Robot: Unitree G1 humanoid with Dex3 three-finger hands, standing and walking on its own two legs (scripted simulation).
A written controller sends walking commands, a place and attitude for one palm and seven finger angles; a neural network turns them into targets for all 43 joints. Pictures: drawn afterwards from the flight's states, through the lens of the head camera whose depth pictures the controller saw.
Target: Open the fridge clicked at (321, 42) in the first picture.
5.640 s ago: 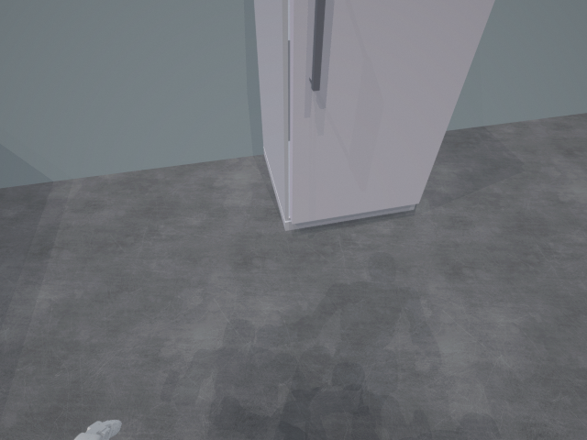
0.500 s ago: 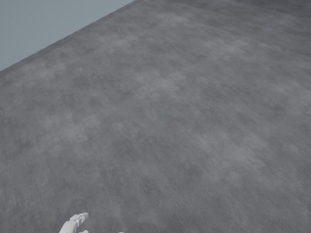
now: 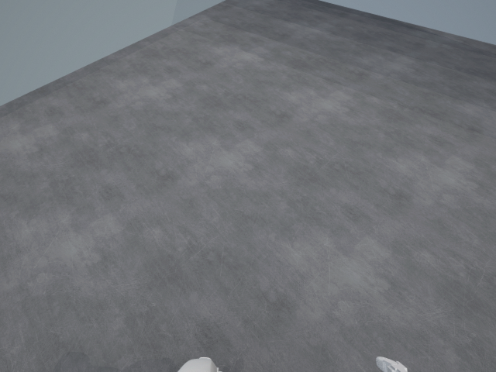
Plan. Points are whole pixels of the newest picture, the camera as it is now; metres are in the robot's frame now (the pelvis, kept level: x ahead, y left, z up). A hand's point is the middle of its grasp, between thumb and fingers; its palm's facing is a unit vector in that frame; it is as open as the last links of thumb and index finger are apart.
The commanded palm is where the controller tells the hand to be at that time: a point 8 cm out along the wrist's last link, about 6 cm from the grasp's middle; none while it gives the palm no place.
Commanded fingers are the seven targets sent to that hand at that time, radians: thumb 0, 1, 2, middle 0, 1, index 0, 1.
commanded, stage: walk to a spot facing it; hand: left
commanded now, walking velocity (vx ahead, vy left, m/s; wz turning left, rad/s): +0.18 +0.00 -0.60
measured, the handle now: out of the picture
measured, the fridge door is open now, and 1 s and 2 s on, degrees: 0 0 0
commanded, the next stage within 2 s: turn to face it in 0.48 s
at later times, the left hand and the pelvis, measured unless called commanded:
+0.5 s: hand (173, 292) +0.28 +0.20 -0.16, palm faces -0.31 -0.92 -0.23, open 7.4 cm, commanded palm none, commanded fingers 0.00 0.90 0.90 -0.20 -0.30 -0.20 -0.30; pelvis +0.10 +0.04 +0.00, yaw -20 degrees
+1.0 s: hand (200, 297) +0.29 +0.14 -0.18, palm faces -0.23 -0.96 -0.15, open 7.3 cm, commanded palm none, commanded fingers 0.00 0.90 0.90 -0.20 -0.30 -0.20 -0.30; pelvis +0.13 +0.01 -0.02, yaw -15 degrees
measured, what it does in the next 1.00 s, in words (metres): walks ahead: left foot, then right foot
